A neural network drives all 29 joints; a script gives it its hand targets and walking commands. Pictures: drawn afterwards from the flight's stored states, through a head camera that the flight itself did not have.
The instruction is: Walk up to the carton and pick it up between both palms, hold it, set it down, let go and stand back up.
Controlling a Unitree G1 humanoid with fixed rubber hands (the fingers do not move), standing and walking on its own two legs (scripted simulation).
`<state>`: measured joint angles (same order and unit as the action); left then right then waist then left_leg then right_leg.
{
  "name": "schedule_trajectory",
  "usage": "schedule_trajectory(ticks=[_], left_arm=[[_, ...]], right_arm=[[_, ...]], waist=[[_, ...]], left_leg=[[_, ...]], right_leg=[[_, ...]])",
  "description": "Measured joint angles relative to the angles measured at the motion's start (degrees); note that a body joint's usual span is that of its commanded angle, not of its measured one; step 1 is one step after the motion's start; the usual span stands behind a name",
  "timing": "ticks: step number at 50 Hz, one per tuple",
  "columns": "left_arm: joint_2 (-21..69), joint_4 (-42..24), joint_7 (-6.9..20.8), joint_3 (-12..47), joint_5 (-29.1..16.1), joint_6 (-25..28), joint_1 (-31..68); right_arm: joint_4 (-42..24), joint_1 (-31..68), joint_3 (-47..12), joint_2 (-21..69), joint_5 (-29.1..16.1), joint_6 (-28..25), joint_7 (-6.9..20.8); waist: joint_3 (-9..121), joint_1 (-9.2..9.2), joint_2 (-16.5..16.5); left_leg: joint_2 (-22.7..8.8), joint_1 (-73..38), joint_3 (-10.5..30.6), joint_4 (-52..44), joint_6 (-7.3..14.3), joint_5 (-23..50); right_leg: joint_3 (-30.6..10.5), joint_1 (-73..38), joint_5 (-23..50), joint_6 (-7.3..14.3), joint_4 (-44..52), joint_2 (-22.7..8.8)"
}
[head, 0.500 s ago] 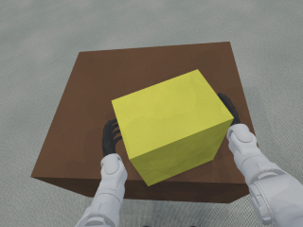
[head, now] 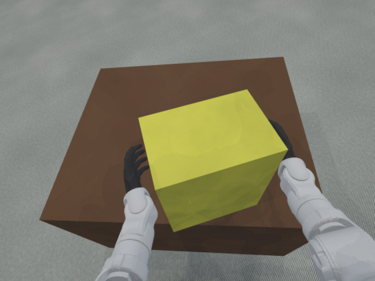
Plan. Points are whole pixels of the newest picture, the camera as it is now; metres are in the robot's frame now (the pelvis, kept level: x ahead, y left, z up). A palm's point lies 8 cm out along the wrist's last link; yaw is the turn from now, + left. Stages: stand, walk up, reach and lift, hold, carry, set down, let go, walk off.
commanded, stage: reach and lift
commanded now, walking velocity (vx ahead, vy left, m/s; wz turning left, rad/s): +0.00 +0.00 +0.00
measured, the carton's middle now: (206, 168) +0.37 +0.03 -0.05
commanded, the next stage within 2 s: none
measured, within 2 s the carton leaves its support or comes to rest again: neither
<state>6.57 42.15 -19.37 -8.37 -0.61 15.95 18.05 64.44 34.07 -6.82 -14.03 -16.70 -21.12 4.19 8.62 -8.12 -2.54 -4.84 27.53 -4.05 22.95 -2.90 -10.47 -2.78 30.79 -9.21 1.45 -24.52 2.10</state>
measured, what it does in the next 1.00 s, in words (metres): stands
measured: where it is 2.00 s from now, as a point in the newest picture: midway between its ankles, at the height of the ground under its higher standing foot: outside the picture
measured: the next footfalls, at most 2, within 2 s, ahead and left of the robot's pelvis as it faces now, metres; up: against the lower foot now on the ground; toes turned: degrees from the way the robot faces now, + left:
none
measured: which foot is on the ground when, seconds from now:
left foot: down 0.00-1.00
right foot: down 0.00-1.00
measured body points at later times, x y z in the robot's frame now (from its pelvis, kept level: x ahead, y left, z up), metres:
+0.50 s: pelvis -0.02 +0.01 +0.00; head +0.02 +0.00 +0.45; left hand +0.31 +0.21 +0.05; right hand +0.40 -0.12 +0.05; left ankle -0.01 +0.16 -0.74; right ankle +0.01 -0.10 -0.74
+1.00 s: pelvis -0.01 +0.02 +0.01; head -0.04 +0.03 +0.46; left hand +0.32 +0.24 +0.11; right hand +0.39 -0.10 +0.11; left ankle -0.01 +0.16 -0.74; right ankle +0.01 -0.10 -0.74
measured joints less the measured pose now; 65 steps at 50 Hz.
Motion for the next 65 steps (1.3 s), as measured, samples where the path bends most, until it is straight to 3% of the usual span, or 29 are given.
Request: schedule_trajectory(ticks=[13,29,41,49,65], left_arm=[[0.0,-8.6,0.3,-0.8,0.0,-7.0,0.0],[-1.0,-16.2,0.4,-1.6,1.2,-19.2,3.3],[-3.2,-24.5,3.6,-2.1,5.3,-30.6,3.3],[-3.7,-24.3,7.3,-3.8,8.6,-34.7,4.1],[-5.5,-21.0,10.9,-5.7,10.9,-38.2,9.2]], right_arm=[[-12.0,-2.9,0.3,0.0,0.0,8.4,-3.1],[-17.6,-0.6,3.4,0.4,0.3,18.3,-3.9],[-23.8,-2.4,4.8,3.0,0.6,24.6,-6.1],[-23.8,-2.8,6.9,4.9,2.7,27.4,-6.4],[-24.7,-2.2,8.9,6.9,3.6,29.4,-8.5]], waist=[[0.2,-0.01,0.2],[1.4,-0.01,2.7],[1.5,0.90,2.7],[1.4,2.60,2.8],[1.3,4.65,3.0]], left_leg=[[0.0,0.0,0.1,0.0,0.0,1.1],[0.0,-0.4,0.2,0.0,0.0,1.5],[0.0,-5.3,1.6,0.0,0.1,0.4],[0.0,-9.3,1.9,0.0,0.2,-0.2],[0.0,-11.1,1.9,0.0,0.5,-0.1]], right_leg=[[0.0,-0.6,1.9,-0.2,1.4,0.0],[0.0,-2.2,3.6,-0.6,3.8,0.0],[1.3,-9.4,3.8,-0.9,7.2,-0.1],[1.6,-14.0,3.8,-1.0,8.5,-0.1],[1.6,-15.9,4.0,-1.2,8.5,-0.1]])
